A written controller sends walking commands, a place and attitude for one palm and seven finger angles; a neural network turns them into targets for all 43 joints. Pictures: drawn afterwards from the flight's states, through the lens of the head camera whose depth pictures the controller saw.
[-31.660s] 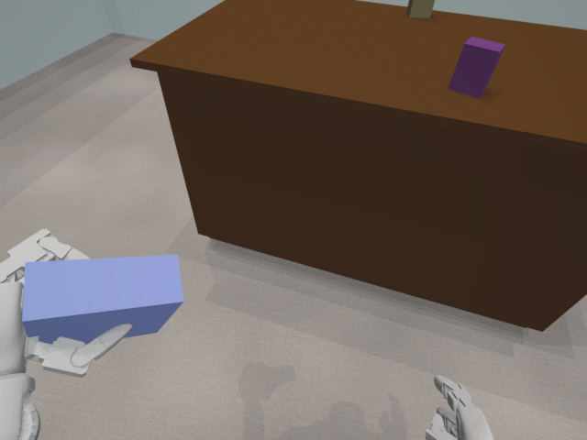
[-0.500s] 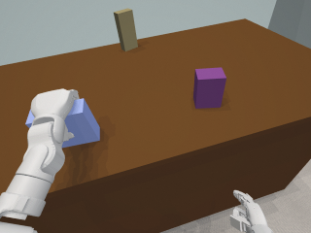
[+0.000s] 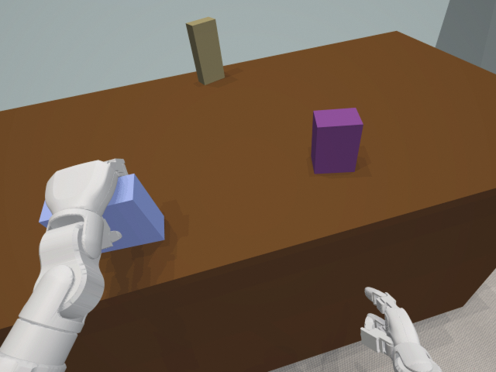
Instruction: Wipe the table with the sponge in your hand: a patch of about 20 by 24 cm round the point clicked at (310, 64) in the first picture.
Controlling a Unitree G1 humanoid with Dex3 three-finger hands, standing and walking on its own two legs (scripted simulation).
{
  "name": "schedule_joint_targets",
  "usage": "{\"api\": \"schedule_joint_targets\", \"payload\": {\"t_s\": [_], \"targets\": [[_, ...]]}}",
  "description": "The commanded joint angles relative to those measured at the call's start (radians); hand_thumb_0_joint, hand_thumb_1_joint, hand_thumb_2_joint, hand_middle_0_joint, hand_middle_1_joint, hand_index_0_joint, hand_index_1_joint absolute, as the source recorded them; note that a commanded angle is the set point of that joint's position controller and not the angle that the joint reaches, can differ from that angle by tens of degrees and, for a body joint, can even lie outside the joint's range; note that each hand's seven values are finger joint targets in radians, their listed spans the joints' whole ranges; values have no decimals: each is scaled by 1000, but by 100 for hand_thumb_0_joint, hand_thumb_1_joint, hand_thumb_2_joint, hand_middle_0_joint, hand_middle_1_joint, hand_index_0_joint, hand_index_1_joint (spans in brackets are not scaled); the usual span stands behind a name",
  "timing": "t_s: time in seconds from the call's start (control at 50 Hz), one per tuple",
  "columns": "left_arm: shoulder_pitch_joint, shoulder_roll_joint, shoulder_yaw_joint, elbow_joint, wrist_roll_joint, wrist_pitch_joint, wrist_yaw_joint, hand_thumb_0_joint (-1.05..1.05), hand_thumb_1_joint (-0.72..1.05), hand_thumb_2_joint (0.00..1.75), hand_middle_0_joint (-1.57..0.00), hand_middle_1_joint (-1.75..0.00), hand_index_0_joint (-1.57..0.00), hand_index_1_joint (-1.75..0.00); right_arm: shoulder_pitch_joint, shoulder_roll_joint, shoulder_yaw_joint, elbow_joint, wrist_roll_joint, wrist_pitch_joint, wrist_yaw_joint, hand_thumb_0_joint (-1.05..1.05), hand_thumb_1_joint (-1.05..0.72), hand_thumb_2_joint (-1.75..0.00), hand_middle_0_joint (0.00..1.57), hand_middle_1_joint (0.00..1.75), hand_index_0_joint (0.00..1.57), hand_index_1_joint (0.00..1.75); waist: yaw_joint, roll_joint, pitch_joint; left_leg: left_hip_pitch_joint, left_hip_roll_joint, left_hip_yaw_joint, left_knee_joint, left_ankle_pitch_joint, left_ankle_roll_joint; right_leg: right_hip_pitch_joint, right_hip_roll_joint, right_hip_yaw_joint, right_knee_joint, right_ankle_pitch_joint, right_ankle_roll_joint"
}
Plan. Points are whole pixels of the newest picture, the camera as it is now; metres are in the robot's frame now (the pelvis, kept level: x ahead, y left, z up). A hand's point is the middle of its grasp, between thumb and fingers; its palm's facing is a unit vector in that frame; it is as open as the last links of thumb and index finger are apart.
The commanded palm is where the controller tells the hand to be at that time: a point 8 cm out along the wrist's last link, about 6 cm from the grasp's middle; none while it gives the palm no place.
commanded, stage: wipe back along the middle lane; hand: left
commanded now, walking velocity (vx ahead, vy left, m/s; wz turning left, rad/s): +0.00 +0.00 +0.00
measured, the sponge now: (116, 225) +0.29 +0.27 +0.12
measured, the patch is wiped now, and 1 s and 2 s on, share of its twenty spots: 0.55 0.60 0.85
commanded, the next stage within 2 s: slide across to the third lane in 0.20 s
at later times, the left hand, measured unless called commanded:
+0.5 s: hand (99, 229) +0.25 +0.25 +0.17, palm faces +0.20 -0.06 -0.98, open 9.1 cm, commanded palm +0.22 +0.22 +0.20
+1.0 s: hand (155, 214) +0.27 +0.17 +0.18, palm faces +0.23 -0.17 -0.96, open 9.1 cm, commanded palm +0.24 +0.16 +0.23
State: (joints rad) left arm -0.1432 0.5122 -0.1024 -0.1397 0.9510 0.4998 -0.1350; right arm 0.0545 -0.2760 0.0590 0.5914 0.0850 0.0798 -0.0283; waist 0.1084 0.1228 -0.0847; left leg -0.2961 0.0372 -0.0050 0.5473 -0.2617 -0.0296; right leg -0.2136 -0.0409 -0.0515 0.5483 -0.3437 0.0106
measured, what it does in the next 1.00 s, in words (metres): stands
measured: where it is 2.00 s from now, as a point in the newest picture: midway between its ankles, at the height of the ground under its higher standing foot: outside the picture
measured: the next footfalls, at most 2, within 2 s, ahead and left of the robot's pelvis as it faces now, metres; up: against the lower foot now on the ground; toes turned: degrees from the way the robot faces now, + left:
none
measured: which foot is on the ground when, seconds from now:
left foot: down 0.00-1.00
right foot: down 0.00-1.00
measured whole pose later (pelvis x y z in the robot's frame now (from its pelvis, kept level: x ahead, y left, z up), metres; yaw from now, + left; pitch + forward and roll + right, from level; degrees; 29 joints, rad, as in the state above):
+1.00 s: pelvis -0.02 -0.02 +0.00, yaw +0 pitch -3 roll +1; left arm -0.19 0.40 -0.26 -0.24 0.89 0.50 -0.08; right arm 0.01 -0.24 0.07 0.61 0.08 0.04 -0.01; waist 0.14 0.12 -0.07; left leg -0.24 0.06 -0.01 0.51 -0.22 -0.06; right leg -0.18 -0.02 -0.06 0.56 -0.33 -0.02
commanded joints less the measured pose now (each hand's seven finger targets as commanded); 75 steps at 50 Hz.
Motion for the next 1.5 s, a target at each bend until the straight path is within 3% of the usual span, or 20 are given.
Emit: {"api": "schedule_joint_targets", "payload": {"t_s": [0.0, 0.12, 0.18, 0.22, 0.26, 0.32, 0.6, 0.68, 0.72, 0.8, 0.88, 0.92, 0.94, 1.02, 1.04, 1.12, 1.14, 1.28, 1.32, 1.48], "targets": [[-31, 74, 31, -88, -60, 31, -41, 0, 10, 130, -120, -160, -120, -160, -218, -87, -31, -182, -3, -58, -1, 0, -90, -90, 20, 30, 20, 30, 7, -162, -115, 103, -60, 31, -39, 259, 54, 2, 66, -39, -69, 341, -43], [93, 117, 92, -169, -63, 41, -39, 0, 10, 130, -120, -160, -120, -160, -251, -83, -30, -199, -7, -58, 5, 0, -90, -90, 20, 30, 20, 30, 22, -164, -113, 97, -56, 34, -21, 268, 53, 6, 70, -21, -57, 366, -44], [164, 66, 58, -218, -76, 37, -36, 0, 10, 130, -120, -160, -120, -160, -228, -78, -28, -210, -8, -56, 11, 0, -90, -90, 20, 30, 20, 30, 22, -167, -112, 91, -58, 37, -16, 294, 55, 12, 66, -34, -48, 396, -39], [208, 123, 118, -251, -76, 34, -24, 0, 10, 130, -120, -160, -120, -160, -249, -80, -33, -213, -9, -59, 12, 0, -90, -90, 20, 30, 20, 30, 28, -176, -102, 87, -51, 36, -9, 274, 52, 7, 71, -18, -46, 387, -41], [208, 67, 71, -277, -91, 29, -17, 0, 10, 130, -120, -160, -120, -160, -232, -71, -26, -220, -4, -61, 10, 0, -90, -90, 20, 30, 20, 30, 18, -191, -91, 81, -51, 38, -17, 259, 52, -5, 64, -33, -51, 348, -33], [110, 99, 85, -267, -88, 23, 6, 0, 10, 130, -120, -160, -120, -160, -253, -71, -27, -212, -5, -70, -6, 0, -90, -90, 20, 30, 20, 30, 11, -161, -48, 88, -47, 32, -29, 188, 49, -50, 71, -16, -75, 249, -39], [-256, -8, -104, -206, -65, -17, 21, 0, 10, 130, -120, -160, -120, -160, -268, -49, -14, -160, -8, -146, -18, 0, -90, -90, 20, 30, 20, 30, 5, -139, -92, 148, -65, 15, -71, 140, 46, -58, 60, -31, -102, 152, -49], [-292, -9, -95, -177, -59, -16, 33, 0, 10, 130, -120, -160, -120, -160, -272, -47, -15, -148, -13, -147, -12, 0, -90, -90, 20, 30, 20, 30, 16, -162, -106, 154, -64, 20, -76, 152, 42, -42, 61, -29, -106, 160, -54], [-333, 60, -31, -196, -49, -12, 50, 0, 10, 130, -120, -160, -120, -160, -295, -47, -14, -150, -10, -147, -9, 0, -90, -90, 20, 30, 20, 30, 23, -151, -123, 162, -60, 17, -74, 150, 37, -30, 65, -11, -102, 154, -61], [-330, 22, -51, -228, -51, -11, 65, 0, 10, 130, -120, -160, -120, -160, -286, -40, -16, -149, -15, -124, 4, 0, -90, -90, 20, 30, 20, 30, 28, -137, -162, 172, -62, 33, -72, 229, 35, 11, 61, -18, -96, 247, -61], [-298, 6, -58, -244, -63, -6, 75, 0, 10, 130, -120, -160, -120, -160, -285, -36, -14, -158, -17, -110, 14, 0, -90, -90, 20, 30, 20, 30, 25, -145, -142, 168, -58, 40, -76, 232, 36, 9, 63, -14, -105, 253, -60], [-310, 64, -6, -241, -58, 1, 85, 0, 10, 130, -120, -160, -120, -160, -303, -42, -17, -160, -13, -100, 10, 0, -90, -90, 20, 30, 20, 30, 24, -119, -113, 166, -52, 41, -83, 199, 33, -4, 68, 4, -115, 205, -65], [-337, -7, -71, -259, -66, -2, 85, 0, 10, 130, -120, -160, -120, -160, -294, -30, -11, -174, -11, -101, 10, 0, -90, -90, 20, 30, 20, 30, 20, -123, -136, 169, -62, 48, -78, 209, 36, 2, 63, -5, -115, 210, -62], [-338, 41, -32, -225, -68, -1, 97, 0, 10, 130, -120, -160, -120, -160, -294, -41, -22, -162, -7, -99, 4, 0, -90, -90, 20, 30, 20, 30, 14, -122, -109, 177, -55, 47, -83, 180, 36, -11, 65, 13, -132, 179, -62], [-350, -20, -88, -219, -72, 0, 95, 0, 10, 130, -120, -160, -120, -160, -287, -32, -16, -173, -7, -101, 5, 0, -90, -90, 20, 30, 20, 30, 13, -131, -127, 174, -63, 51, -80, 194, 39, -3, 61, 3, -128, 194, -60], [-389, 68, -15, -134, -64, 9, 100, 0, 10, 130, -120, -160, -120, -160, -285, -49, -23, -148, -3, -96, -11, 0, -90, -90, 20, 30, 20, 30, 3, -135, -82, 166, -56, 50, -92, 140, 35, -29, 62, 21, -154, 126, -59], [-435, 6, -76, -116, -59, 10, 96, 0, 10, 130, -120, -160, -120, -160, -282, -43, -17, -151, -2, -98, -14, 0, -90, -90, 20, 30, 20, 30, -3, -134, -95, 166, -65, 58, -89, 146, 38, -28, 59, 12, -151, 132, -59], [-496, 5, -91, 47, -36, 19, 84, 0, 10, 130, -120, -160, -120, -160, -268, -55, -21, -126, 1, -101, -28, 0, -90, -90, 20, 30, 20, 30, -3, -149, -84, 157, -65, 56, -98, 117, 39, -36, 55, 11, -159, 105, -56], [-505, 71, -32, 90, -28, 24, 85, 0, 10, 130, -120, -160, -120, -160, -262, -64, -26, -122, 0, -104, -34, 0, -90, -90, 20, 30, 20, 30, 1, -171, -97, 156, -64, 54, -99, 110, 40, -26, 57, 21, -163, 91, -55], [-617, 33, -83, 274, -9, 48, 62, 0, 10, 130, -120, -160, -120, -160, -237, -73, -23, -89, -1, -109, -40, 0, -90, -90, 20, 30, 20, 30, -9, -191, -108, 141, -72, 60, -89, 140, 48, -18, 50, 13, -150, 170, -47]]}}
